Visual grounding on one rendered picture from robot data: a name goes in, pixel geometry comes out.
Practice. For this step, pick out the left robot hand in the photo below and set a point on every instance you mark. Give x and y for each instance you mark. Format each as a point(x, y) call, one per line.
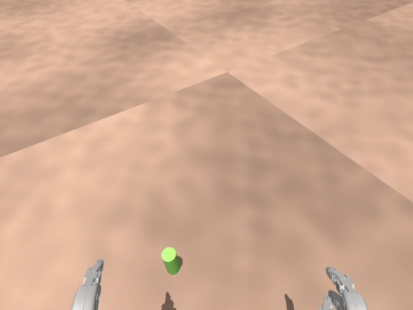
point(87, 296)

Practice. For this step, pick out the can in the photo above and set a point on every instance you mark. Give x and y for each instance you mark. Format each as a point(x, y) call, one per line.
point(170, 260)

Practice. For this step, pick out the right robot hand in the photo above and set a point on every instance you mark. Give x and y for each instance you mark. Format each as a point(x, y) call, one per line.
point(350, 299)

